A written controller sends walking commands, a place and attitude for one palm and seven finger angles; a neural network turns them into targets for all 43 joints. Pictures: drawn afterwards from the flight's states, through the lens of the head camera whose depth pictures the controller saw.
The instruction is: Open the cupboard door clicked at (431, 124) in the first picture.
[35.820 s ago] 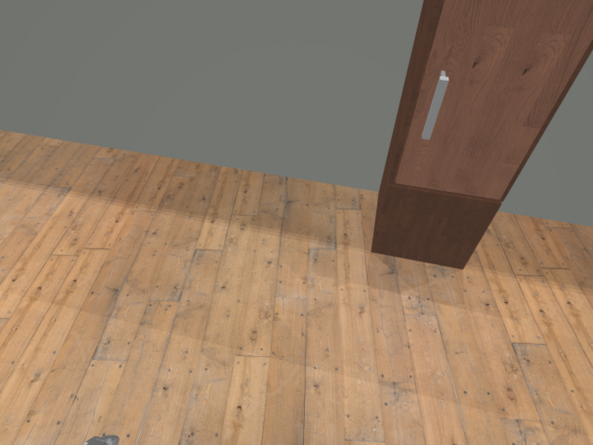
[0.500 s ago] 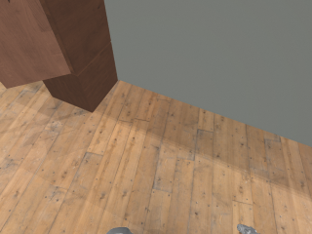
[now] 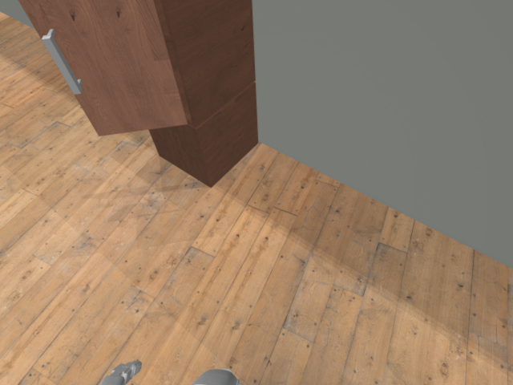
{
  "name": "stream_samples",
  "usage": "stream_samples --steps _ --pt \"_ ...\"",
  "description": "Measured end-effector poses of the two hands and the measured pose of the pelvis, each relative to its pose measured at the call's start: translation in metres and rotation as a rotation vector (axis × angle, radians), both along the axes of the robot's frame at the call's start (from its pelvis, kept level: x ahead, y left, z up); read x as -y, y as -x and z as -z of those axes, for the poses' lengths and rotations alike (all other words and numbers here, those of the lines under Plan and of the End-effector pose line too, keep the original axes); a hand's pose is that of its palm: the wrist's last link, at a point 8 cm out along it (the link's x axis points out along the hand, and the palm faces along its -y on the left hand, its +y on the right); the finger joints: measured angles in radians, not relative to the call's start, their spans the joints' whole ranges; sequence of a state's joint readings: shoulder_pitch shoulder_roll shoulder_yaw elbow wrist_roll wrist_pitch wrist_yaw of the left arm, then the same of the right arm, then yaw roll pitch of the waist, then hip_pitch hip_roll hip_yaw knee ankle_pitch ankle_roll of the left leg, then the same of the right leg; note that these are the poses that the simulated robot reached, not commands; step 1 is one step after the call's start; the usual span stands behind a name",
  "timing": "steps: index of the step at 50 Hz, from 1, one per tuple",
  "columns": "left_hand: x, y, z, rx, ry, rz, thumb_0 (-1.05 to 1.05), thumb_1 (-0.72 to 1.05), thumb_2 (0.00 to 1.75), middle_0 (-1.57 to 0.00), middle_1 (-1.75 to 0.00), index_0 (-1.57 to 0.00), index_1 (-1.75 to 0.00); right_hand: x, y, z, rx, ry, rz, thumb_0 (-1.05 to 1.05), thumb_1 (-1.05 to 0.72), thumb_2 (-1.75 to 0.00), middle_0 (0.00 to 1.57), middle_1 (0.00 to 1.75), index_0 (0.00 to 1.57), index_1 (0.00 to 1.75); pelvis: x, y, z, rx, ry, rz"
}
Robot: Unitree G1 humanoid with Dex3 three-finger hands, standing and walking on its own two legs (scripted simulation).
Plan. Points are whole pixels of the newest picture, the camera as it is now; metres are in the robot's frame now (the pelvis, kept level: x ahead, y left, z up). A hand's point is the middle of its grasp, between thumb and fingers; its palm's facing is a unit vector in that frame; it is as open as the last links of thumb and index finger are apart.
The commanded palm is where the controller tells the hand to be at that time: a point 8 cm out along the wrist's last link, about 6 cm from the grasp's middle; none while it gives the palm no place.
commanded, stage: turn to face it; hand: left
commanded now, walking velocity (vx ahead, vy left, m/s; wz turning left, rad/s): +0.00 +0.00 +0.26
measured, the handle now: (65, 62) +0.95 +0.63 -0.02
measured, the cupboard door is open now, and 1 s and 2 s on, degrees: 46 46 46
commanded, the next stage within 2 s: take the last steps up to it in 0.10 s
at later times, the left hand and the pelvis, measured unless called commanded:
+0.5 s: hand out of the picture +0.04 +0.24 -0.16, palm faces +0.21 -0.96 -0.18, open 7.4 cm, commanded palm none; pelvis +0.03 +0.03 +0.01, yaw +9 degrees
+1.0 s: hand out of the picture +0.09 +0.25 -0.16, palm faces +0.35 -0.92 -0.18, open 7.3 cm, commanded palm none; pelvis +0.16 +0.08 +0.01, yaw +17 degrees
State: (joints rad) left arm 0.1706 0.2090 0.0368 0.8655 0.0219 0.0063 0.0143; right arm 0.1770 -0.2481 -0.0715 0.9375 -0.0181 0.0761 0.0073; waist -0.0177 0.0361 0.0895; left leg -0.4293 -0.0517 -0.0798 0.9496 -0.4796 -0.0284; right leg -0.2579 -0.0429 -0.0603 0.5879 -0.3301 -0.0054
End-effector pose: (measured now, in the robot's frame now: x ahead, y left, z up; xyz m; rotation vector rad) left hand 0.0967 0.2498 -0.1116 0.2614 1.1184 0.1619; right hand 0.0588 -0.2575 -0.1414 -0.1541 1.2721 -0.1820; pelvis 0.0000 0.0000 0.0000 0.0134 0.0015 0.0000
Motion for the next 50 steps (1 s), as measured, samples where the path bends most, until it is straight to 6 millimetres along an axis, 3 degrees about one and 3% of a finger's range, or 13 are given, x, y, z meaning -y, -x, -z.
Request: stream_samples --steps 8,15,18,21,25,32,36,39,43,47,50 --pt "0.018 0.053 0.008 -0.103 0.068 -0.107 0.0 0.91 0.89 -0.2 -0.29 -0.2 -0.3 -0.004 -0.032 -0.015 -0.003 0.003 -0.08 0.01 -0.91 -0.9 0.2 0.3 0.19 0.3 0.004 -0.008 -0.01 0.006 -0.017 -0.068" --pt "-0.003 0.105 0.039 -0.207 0.124 -0.226 0.0 0.91 0.89 -0.21 -0.3 -0.2 -0.3 -0.039 -0.073 -0.02 0.065 0.042 -0.194 0.01 -0.91 -0.9 0.2 0.3 0.19 0.3 -0.017 -0.013 0.002 0.005 0.012 -0.118" --pt "-0.015 0.114 0.042 -0.258 0.129 -0.25 0.0 0.91 0.89 -0.2 -0.29 -0.2 -0.3 -0.053 -0.078 -0.025 0.086 0.051 -0.224 0.01 -0.91 -0.9 0.2 0.3 0.2 0.3 -0.024 -0.015 0.001 0.003 0.014 -0.12" --pt "-0.025 0.104 0.034 -0.244 0.132 -0.259 0.01 0.91 0.89 -0.2 -0.29 -0.2 -0.3 -0.061 -0.07 -0.029 0.068 0.05 -0.23 0.01 -0.91 -0.9 0.2 0.3 0.2 0.3 -0.03 -0.021 -0.006 -0.002 0.023 -0.14" --pt "-0.035 0.075 0.022 -0.171 0.126 -0.259 0.01 0.91 0.9 -0.2 -0.29 -0.2 -0.3 -0.068 -0.053 -0.029 0.002 0.03 -0.225 0.01 -0.91 -0.9 0.2 0.3 0.2 0.3 -0.035 -0.033 -0.014 -0.003 0.03 -0.162" --pt "-0.036 0.001 0.008 -0.046 0.098 -0.211 0.0 0.91 0.9 -0.2 -0.29 -0.19 -0.3 -0.063 -0.027 -0.014 -0.128 -0.012 -0.172 0.01 -0.91 -0.9 0.2 0.3 0.2 0.3 -0.033 -0.063 -0.012 0.01 0.016 -0.178" --pt "-0.033 -0.037 0.011 0.039 0.071 -0.2 0.0 0.91 0.9 -0.2 -0.29 -0.2 -0.3 -0.053 -0.028 0.006 -0.191 -0.029 -0.157 0.01 -0.91 -0.9 0.2 0.3 0.2 0.3 -0.027 -0.086 0.003 0.019 -0.004 -0.197" --pt "-0.029 -0.039 0.01 0.051 0.074 -0.24 0.0 0.91 0.9 -0.2 -0.29 -0.2 -0.3 -0.05 -0.048 0.007 -0.219 -0.021 -0.186 0.01 -0.91 -0.9 0.2 0.3 0.2 0.3 -0.03 -0.098 0.002 0.033 0.01 -0.232" --pt "-0.026 -0.021 0.011 -0.03 0.098 -0.307 0.0 0.92 0.89 -0.2 -0.29 -0.2 -0.3 -0.057 -0.1 -0.007 -0.163 -0.007 -0.213 0.01 -0.91 -0.9 0.2 0.3 0.2 0.3 -0.04 -0.119 -0.009 0.019 0.01 -0.256" --pt "-0.035 0.005 0.014 -0.134 0.123 -0.37 0.0 0.94 0.89 -0.2 -0.29 -0.2 -0.3 -0.08 -0.16 -0.02 -0.081 -0.001 -0.265 0.01 -0.91 -0.9 0.19 0.3 0.19 0.3 -0.057 -0.14 -0.015 0.006 0.005 -0.278" --pt "-0.044 0.024 0.02 -0.213 0.152 -0.416 0.0 0.93 0.89 -0.2 -0.29 -0.2 -0.3 -0.109 -0.207 -0.024 -0.026 0.001 -0.324 0.01 -0.91 -0.9 0.19 0.3 0.19 0.3 -0.078 -0.157 -0.013 0.0 0.008 -0.289"
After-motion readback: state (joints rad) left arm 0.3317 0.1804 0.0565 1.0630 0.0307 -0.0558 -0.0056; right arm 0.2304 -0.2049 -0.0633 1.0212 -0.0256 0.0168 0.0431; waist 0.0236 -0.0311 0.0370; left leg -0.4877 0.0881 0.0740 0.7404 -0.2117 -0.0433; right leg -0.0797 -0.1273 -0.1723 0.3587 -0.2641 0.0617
